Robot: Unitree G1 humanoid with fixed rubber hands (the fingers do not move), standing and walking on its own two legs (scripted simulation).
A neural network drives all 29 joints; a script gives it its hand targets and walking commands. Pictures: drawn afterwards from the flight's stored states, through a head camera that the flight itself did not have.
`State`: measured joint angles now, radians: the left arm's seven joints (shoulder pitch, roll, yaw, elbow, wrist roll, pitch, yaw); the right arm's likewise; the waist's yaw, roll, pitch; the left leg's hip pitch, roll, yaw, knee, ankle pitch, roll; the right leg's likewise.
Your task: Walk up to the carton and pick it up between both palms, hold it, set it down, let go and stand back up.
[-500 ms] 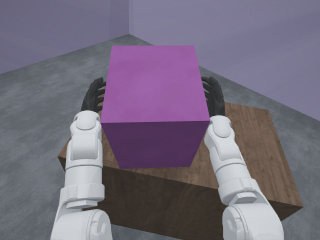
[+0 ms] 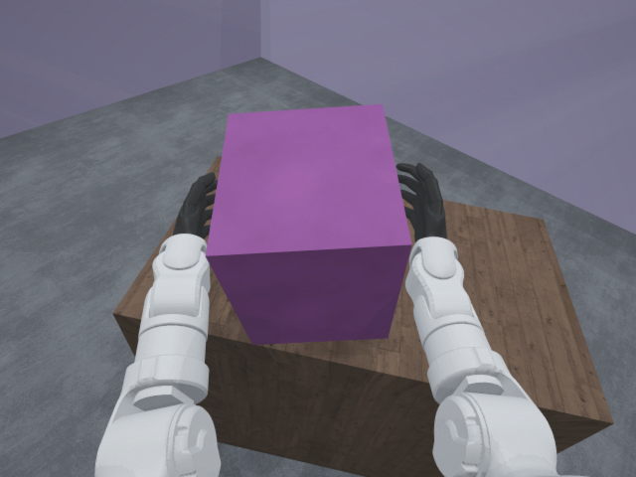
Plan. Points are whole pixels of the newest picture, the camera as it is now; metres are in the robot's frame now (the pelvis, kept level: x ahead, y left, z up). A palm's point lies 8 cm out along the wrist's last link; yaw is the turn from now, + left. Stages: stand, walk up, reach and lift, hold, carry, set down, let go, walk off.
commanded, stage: set down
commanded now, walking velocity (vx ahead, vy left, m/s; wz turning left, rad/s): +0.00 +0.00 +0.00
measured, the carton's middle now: (313, 232) +0.44 -0.01 +0.08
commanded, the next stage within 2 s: none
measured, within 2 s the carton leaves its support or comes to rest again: neither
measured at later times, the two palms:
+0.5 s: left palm (196, 238) +0.41 +0.15 +0.10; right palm (425, 231) +0.39 -0.15 +0.14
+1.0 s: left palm (197, 235) +0.43 +0.15 +0.08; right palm (414, 234) +0.41 -0.15 +0.11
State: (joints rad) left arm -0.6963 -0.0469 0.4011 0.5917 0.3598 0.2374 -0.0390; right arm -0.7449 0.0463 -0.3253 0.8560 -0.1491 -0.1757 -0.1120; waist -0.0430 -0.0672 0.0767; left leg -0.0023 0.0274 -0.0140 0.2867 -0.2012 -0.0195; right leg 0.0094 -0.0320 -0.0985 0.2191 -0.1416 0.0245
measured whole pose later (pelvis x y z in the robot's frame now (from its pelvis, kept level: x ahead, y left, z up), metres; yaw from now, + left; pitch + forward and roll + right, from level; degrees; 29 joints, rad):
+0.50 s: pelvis +0.00 +0.01 +0.00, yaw -1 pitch -2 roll -1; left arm -0.77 -0.05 0.47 0.76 0.37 0.17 -0.03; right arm -0.79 0.08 -0.51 0.90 -0.29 -0.17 -0.07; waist -0.02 -0.07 0.04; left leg -0.06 0.02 0.01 0.27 -0.19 -0.01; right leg -0.06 -0.04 -0.07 0.22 -0.13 0.03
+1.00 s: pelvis +0.01 +0.01 +0.00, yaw -2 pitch +2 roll -1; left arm -0.82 -0.01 0.51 0.87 0.35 0.09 -0.04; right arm -0.80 0.13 -0.60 0.87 -0.38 -0.17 -0.07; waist 0.00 -0.05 0.02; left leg -0.12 0.02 0.03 0.28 -0.20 -0.01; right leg -0.14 -0.04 -0.06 0.25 -0.14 0.03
